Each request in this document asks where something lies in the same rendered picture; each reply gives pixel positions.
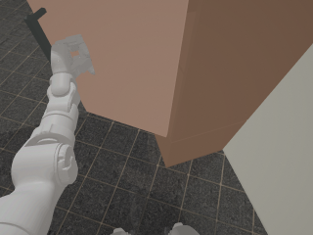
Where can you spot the robot left hand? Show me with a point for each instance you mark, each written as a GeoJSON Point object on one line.
{"type": "Point", "coordinates": [63, 62]}

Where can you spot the left robot upper arm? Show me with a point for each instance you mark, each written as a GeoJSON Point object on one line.
{"type": "Point", "coordinates": [40, 173]}

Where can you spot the right robot thigh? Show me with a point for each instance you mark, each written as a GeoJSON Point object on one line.
{"type": "Point", "coordinates": [183, 230]}

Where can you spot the handle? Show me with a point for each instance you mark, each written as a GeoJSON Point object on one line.
{"type": "Point", "coordinates": [38, 33]}

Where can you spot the cupboard door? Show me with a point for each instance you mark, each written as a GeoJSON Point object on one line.
{"type": "Point", "coordinates": [134, 47]}

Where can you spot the robot left forearm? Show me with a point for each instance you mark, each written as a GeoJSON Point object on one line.
{"type": "Point", "coordinates": [61, 115]}

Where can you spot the robot right shin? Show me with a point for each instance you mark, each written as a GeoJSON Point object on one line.
{"type": "Point", "coordinates": [177, 224]}

